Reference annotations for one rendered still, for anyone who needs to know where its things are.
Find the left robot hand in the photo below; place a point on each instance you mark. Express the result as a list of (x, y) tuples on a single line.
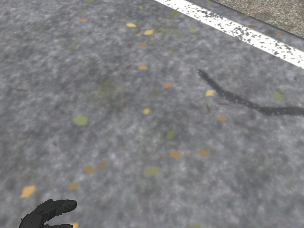
[(47, 211)]

